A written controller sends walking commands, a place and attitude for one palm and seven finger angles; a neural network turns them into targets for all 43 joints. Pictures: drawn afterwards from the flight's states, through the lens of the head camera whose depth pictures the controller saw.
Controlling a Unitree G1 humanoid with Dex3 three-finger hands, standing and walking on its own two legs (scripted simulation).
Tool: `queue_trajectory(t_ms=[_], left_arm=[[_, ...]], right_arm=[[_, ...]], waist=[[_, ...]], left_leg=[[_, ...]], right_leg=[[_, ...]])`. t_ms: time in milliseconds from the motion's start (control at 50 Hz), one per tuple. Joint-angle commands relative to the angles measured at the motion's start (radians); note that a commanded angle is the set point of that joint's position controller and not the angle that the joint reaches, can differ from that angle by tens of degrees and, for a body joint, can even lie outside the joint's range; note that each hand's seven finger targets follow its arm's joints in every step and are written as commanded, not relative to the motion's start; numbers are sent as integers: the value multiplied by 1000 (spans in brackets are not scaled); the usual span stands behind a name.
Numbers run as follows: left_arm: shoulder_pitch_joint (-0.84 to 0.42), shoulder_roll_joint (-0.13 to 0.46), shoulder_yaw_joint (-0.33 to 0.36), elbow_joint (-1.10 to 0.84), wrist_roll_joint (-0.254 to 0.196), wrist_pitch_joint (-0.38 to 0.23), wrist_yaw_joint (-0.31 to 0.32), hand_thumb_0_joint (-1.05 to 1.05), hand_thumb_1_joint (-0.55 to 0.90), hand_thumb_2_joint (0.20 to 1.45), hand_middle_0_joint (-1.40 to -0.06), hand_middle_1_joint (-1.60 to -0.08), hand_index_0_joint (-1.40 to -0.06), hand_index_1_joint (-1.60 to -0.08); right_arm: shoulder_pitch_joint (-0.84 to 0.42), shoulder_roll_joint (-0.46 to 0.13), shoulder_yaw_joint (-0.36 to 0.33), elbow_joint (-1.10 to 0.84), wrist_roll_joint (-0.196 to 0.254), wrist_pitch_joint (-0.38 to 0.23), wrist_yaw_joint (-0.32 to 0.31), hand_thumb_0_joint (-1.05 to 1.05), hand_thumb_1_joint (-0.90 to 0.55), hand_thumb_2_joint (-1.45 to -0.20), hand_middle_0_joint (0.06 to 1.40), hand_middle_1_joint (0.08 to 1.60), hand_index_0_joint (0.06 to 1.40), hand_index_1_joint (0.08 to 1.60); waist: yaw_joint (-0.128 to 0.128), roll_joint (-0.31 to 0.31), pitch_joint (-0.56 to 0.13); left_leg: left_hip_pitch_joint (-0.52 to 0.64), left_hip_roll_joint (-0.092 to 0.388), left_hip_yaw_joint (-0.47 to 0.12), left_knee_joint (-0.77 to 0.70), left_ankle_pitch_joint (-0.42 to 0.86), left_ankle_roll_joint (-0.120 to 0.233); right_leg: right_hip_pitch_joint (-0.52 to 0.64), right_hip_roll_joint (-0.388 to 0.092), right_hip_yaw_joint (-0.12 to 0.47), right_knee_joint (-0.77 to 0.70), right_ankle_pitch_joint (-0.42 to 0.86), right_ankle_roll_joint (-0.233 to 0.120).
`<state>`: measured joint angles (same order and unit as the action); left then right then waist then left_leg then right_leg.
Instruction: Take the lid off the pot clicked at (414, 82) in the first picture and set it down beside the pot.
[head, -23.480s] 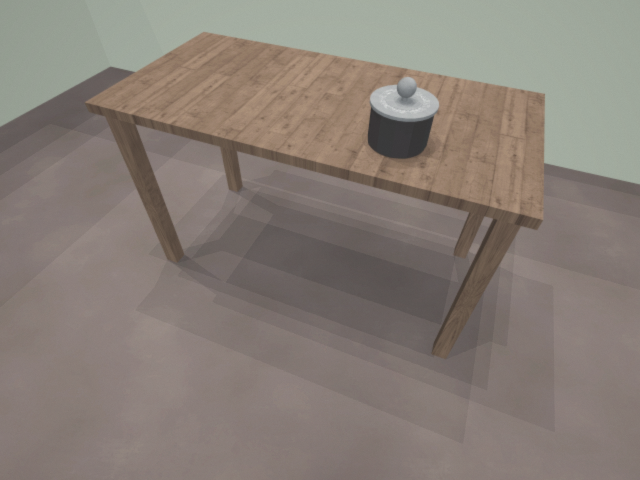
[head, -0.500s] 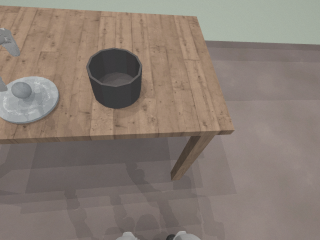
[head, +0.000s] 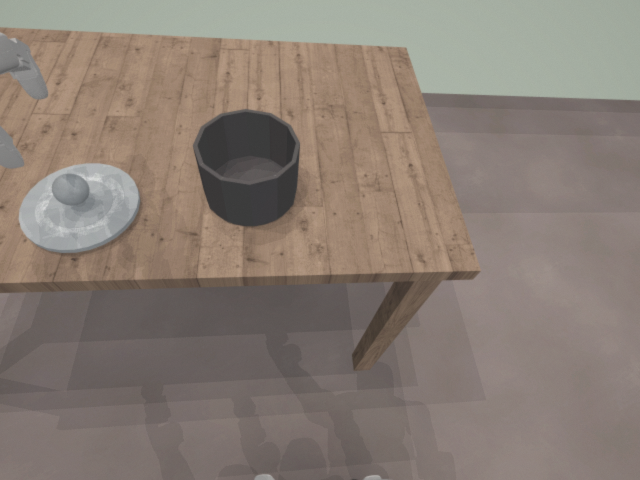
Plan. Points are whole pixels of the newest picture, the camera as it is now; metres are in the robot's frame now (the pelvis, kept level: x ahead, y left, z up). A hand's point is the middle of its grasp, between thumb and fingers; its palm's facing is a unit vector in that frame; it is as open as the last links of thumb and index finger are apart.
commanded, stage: draw the hand back to the body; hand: left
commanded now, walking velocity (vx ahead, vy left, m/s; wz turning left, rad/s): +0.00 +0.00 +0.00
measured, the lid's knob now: (71, 189) +0.51 +0.33 +0.01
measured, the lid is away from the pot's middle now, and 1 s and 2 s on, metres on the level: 0.25 0.25 0.25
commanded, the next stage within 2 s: none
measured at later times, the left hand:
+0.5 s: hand out of the picture +0.44 +0.32 +0.15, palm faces -0.35 -0.10 -0.93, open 11.0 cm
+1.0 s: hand (46, 138) +0.41 +0.24 +0.20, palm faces +0.41 -0.88 -0.23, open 10.1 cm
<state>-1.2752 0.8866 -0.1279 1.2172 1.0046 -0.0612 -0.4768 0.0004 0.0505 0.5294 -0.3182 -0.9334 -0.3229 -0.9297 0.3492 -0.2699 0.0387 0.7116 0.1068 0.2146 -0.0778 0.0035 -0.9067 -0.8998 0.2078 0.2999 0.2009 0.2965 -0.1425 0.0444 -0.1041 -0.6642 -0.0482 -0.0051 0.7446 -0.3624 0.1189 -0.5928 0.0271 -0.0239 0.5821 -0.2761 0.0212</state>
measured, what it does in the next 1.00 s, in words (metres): shifts its weight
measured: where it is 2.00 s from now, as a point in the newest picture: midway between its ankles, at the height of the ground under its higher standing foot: outside the picture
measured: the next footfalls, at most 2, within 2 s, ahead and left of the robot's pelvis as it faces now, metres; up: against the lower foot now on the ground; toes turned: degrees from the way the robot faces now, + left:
none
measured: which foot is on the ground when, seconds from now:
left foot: down 0.00-1.00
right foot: down 0.00-1.00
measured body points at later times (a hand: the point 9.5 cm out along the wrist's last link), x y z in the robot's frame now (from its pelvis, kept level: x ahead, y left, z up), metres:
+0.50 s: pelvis +0.00 -0.01 +0.01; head +0.06 +0.01 +0.45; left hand +0.46 +0.32 +0.20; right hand +0.05 -0.27 -0.11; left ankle -0.01 +0.03 -0.71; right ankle -0.01 -0.16 -0.71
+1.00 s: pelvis +0.02 -0.05 +0.03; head +0.04 -0.05 +0.48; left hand +0.38 +0.28 +0.21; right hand +0.14 -0.31 -0.08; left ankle -0.01 +0.03 -0.71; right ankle +0.00 -0.16 -0.71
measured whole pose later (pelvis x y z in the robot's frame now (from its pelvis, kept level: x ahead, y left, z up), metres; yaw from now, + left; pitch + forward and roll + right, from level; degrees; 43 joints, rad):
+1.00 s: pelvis +0.02 -0.05 +0.03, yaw +0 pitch +2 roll -1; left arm -0.44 0.49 0.35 0.45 -0.06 -0.05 0.04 0.00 0.25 0.62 -0.29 -0.78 -0.29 -0.78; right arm 0.26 -0.27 0.04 0.65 0.05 0.00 -0.04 0.01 -0.91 -0.90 0.21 0.30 0.20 0.30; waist -0.02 0.02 -0.01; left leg -0.20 -0.03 0.01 0.43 -0.27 0.05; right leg -0.18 0.05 0.01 0.36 -0.22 -0.02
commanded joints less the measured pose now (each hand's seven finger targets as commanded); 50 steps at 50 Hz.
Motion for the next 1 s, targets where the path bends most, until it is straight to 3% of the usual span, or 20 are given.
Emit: queue_trajectory(t_ms=[0,40,120,180,200,280,340,420,500,520,560,600,620,680,740,780,800,860,940,980], left_arm=[[-490,192,39,-222,-13,-7,41,0,45,529,-309,-934,-309,-934],[-517,217,56,-241,9,-9,53,0,45,529,-309,-934,-309,-934],[-428,283,135,-290,8,-34,59,0,45,529,-309,-934,-309,-934],[-347,257,127,-257,-3,-18,63,0,45,529,-309,-934,-309,-934],[-330,277,149,-308,-9,-26,66,0,45,529,-309,-934,-309,-934],[-266,257,143,-312,-13,-9,68,0,45,529,-309,-934,-309,-934],[-259,236,144,-408,-26,-18,64,0,45,529,-309,-934,-309,-934],[-198,300,216,-525,-60,-37,65,0,45,529,-309,-934,-309,-934],[-80,208,170,-502,-84,-31,68,0,45,529,-309,-934,-309,-934],[-106,-36,327,-503,-679,-59,215,0,45,529,-309,-934,-309,-934],[8,-47,306,-583,-761,-68,333,0,45,529,-309,-934,-309,-934],[15,-20,383,-658,-897,-85,398,0,45,529,-309,-934,-309,-934],[13,35,446,-665,-918,-85,431,0,45,529,-309,-934,-309,-934],[34,-16,459,-655,-977,-81,485,0,109,557,-301,-887,-301,-887],[98,-69,461,-816,-1016,-97,510,0,173,584,-293,-839,-293,-839],[231,-80,492,-892,-1031,-92,523,0,216,603,-287,-807,-287,-807],[322,-42,546,-886,-1036,-86,530,0,237,612,-285,-792,-285,-792],[441,-75,552,-880,-1058,-60,535,0,301,640,-276,-744,-276,-744],[464,-91,557,-1077,-1070,-70,541,0,387,677,-265,-681,-265,-681],[559,-97,578,-1067,-1071,-52,547,0,430,696,-260,-649,-260,-649]], right_arm=[[123,-205,-63,-35,-2,-10,-23,0,-900,-900,200,300,200,300],[127,-202,-68,-38,-9,-11,-22,0,-900,-900,200,300,200,300],[102,-193,-67,-71,-17,-6,-16,0,-900,-900,200,300,200,300],[83,-188,-65,-92,-13,2,-7,0,-900,-900,200,300,200,300],[72,-185,-62,-110,-10,4,-5,0,-900,-900,200,300,200,300],[46,-182,-65,-133,-11,14,4,0,-900,-900,200,300,200,300],[26,-176,-73,-152,-16,20,9,0,-900,-900,200,300,200,300],[-12,-172,-70,-173,-18,26,14,0,-900,-900,200,300,200,300],[-46,-163,-67,-180,-13,28,21,0,-900,-900,200,300,200,300],[81,-109,-66,-245,-16,-31,14,0,-900,-900,200,300,200,300],[9,-135,-44,-235,-21,-75,1,0,-900,-900,200,300,200,300],[-23,-157,-38,-238,-30,-112,-13,0,-900,-900,200,300,200,300],[-22,-160,-38,-221,-35,-123,-14,0,-900,-900,200,300,200,300],[-30,-159,-38,-187,-42,-158,-9,0,-900,-900,200,300,200,300],[-66,-147,-36,-193,-48,-208,6,0,-900,-900,200,300,200,300],[-77,-140,-38,-198,-57,-231,21,0,-900,-900,200,300,200,300],[-72,-146,-42,-191,-63,-234,25,0,-900,-900,200,300,200,300],[-95,-146,-45,-184,-59,-232,24,0,-900,-900,200,300,200,300],[-142,-137,-51,-192,-56,-261,25,0,-900,-900,200,300,200,300],[-152,-133,-52,-184,-57,-264,25,0,-900,-900,200,300,200,300]], waist=[[-16,142,-394],[-17,196,-439],[14,188,-471],[17,128,-401],[39,149,-425],[32,102,-373],[32,142,-414],[51,149,-449],[52,111,-341],[24,118,-226],[58,110,-223],[70,62,-277],[80,47,-280],[80,48,-234],[101,215,-239],[117,262,-261],[129,176,-259],[133,12,-199],[140,76,-272],[148,42,-253]], left_leg=[[516,71,-122,-75,622,-108],[574,75,-143,-69,659,-123],[593,70,-144,-61,754,-137],[503,55,-114,-77,659,-115],[510,52,-113,-80,715,-121],[473,48,-105,-100,625,-103],[557,52,-121,-100,672,-106],[578,51,-119,-115,697,-100],[529,47,-106,-140,640,-88],[680,140,-179,-211,460,-145],[741,175,-271,-293,337,-158],[715,144,-204,-281,373,-129],[686,130,-166,-277,396,-120],[626,113,-108,-291,410,-124],[706,120,-121,-309,558,-156],[752,120,-109,-296,707,-169],[725,120,-98,-289,741,-160],[592,102,-39,-313,660,-121],[670,94,-24,-308,745,-104],[647,88,-8,-311,735,-95]], right_leg=[[-61,65,-54,-29,133,-51],[-83,67,-50,-29,121,-53],[-38,66,-46,-21,147,-54],[10,62,-43,-30,164,-55],[40,59,-45,-21,187,-60],[62,54,-41,-37,170,-58],[47,50,-42,-44,160,-59],[107,43,-36,-53,180,-58],[112,39,-43,-71,171,-62],[25,15,-55,-93,90,-84],[48,10,-25,-115,9,-83],[137,8,-1,-133,60,-79],[200,6,8,-152,110,-80],[284,2,6,-166,182,-77],[310,4,-3,-177,208,-81],[349,5,-4,-185,260,-78],[393,8,-6,-189,303,-76],[495,1,3,-194,401,-64],[541,-7,18,-198,478,-55],[566,-10,24,-202,514,-48]])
